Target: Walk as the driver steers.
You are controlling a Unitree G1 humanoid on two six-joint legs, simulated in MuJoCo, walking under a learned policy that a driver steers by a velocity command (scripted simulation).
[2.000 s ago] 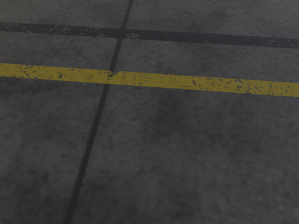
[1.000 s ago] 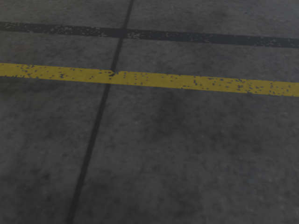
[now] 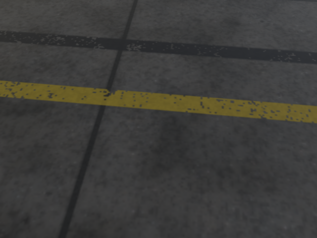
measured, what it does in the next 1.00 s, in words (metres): walks ahead: left foot, then right foot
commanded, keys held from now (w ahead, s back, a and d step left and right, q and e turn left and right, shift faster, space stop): w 0.92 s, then w+q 0.08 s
